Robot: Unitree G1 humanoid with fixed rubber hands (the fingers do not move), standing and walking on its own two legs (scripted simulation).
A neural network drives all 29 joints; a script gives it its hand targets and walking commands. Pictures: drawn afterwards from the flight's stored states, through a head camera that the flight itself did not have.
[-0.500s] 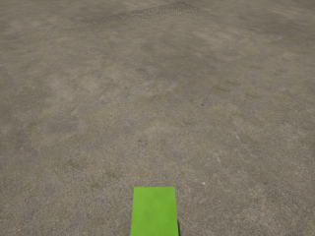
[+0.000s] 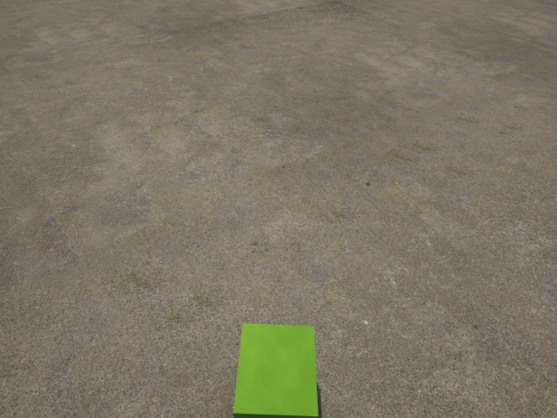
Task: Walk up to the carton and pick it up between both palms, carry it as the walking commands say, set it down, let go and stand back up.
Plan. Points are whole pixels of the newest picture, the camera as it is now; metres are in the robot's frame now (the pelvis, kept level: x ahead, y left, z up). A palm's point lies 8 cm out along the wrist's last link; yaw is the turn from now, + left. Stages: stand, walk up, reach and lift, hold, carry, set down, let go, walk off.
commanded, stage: stand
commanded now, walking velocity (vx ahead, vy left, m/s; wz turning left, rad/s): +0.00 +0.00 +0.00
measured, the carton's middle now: (276, 379) +0.42 +0.02 -0.65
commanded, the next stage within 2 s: none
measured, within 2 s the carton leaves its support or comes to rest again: neither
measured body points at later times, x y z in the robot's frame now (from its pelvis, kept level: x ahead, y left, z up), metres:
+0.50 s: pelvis -0.02 -0.01 +0.00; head -0.02 +0.00 +0.46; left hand -0.05 +0.24 -0.14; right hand +0.00 -0.25 -0.14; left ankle -0.01 +0.12 -0.73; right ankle -0.10 -0.10 -0.73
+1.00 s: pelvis -0.03 -0.01 +0.01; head -0.02 -0.01 +0.46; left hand -0.09 +0.21 -0.15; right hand -0.03 -0.24 -0.15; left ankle -0.01 +0.12 -0.73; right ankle -0.10 -0.10 -0.73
